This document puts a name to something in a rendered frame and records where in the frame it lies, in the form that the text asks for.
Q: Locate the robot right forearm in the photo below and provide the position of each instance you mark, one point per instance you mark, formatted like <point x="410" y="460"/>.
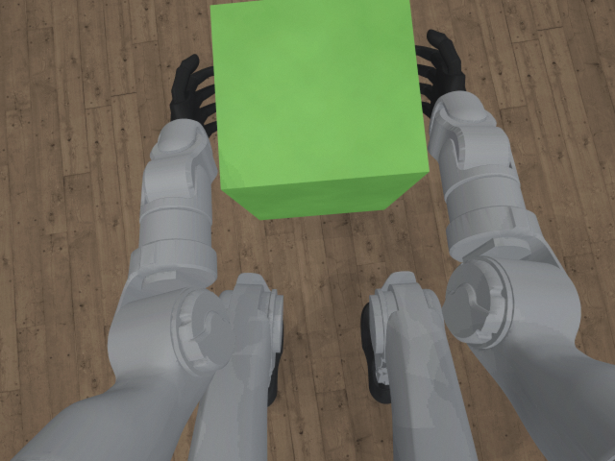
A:
<point x="481" y="186"/>

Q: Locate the robot left hand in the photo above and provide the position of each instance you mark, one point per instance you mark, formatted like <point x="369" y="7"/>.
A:
<point x="186" y="101"/>

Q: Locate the right robot shin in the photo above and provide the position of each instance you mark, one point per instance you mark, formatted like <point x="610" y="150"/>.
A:
<point x="432" y="301"/>

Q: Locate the left robot upper arm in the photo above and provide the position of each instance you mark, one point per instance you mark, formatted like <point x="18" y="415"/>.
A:
<point x="164" y="351"/>

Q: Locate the robot left forearm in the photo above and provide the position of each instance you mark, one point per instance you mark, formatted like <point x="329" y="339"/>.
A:
<point x="174" y="249"/>

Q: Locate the carton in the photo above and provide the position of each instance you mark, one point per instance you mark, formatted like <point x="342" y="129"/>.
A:
<point x="318" y="105"/>

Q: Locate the robot right hand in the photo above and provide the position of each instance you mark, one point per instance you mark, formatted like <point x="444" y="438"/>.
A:
<point x="447" y="76"/>

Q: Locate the right robot thigh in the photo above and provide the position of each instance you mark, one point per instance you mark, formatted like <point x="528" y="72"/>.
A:
<point x="429" y="419"/>

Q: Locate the right robot upper arm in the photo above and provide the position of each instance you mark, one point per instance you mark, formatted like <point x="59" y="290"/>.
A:
<point x="520" y="319"/>

